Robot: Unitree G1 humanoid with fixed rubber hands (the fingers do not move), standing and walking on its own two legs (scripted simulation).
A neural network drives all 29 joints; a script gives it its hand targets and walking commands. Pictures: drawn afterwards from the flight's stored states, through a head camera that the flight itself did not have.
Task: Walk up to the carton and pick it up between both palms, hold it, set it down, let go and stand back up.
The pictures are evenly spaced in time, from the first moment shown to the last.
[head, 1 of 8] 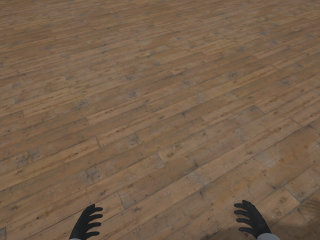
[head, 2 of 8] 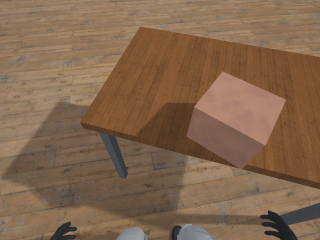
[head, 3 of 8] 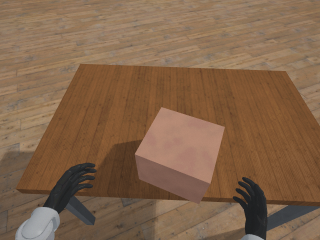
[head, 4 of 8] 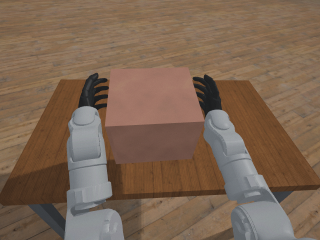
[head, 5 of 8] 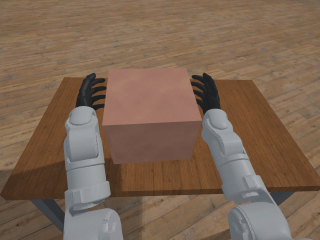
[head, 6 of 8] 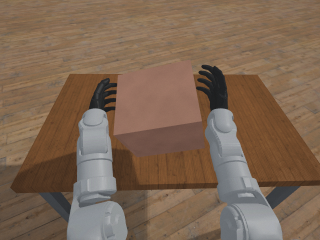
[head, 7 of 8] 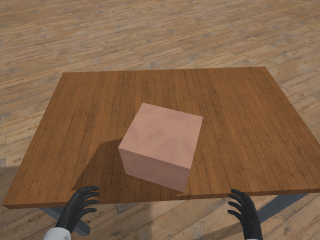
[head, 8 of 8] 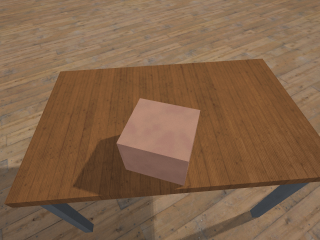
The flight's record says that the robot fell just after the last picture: no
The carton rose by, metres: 0.20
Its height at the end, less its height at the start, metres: +0.00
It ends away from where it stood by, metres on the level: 0.03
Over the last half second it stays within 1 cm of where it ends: yes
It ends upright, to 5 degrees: yes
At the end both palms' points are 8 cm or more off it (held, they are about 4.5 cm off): yes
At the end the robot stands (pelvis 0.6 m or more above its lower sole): yes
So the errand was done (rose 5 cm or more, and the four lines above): yes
